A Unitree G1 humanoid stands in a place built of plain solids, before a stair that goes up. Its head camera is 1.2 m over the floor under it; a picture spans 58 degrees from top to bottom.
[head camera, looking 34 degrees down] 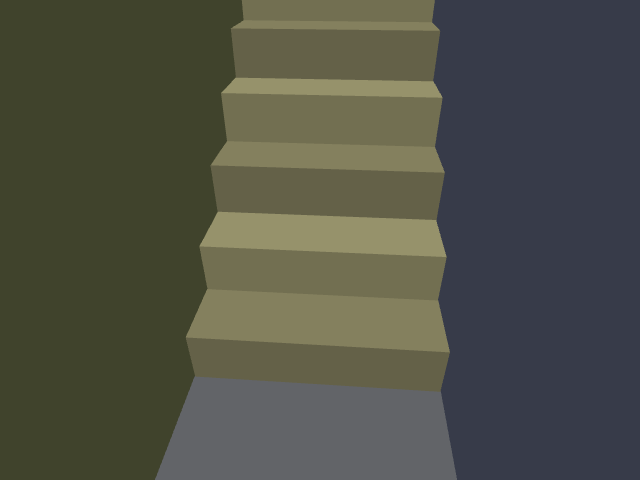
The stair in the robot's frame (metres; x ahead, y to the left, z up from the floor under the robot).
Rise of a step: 0.19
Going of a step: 0.23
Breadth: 0.82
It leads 4 degrees to the right of straight ahead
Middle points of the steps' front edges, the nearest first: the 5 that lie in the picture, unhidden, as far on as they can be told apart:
0.92 0.01 0.19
1.15 0.00 0.38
1.38 -0.02 0.56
1.61 -0.04 0.75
1.84 -0.05 0.94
